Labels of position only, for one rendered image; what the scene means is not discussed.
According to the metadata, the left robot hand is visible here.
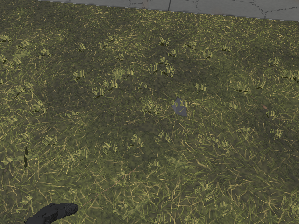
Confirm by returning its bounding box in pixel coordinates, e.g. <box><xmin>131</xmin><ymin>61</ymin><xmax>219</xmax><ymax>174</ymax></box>
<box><xmin>23</xmin><ymin>203</ymin><xmax>78</xmax><ymax>224</ymax></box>

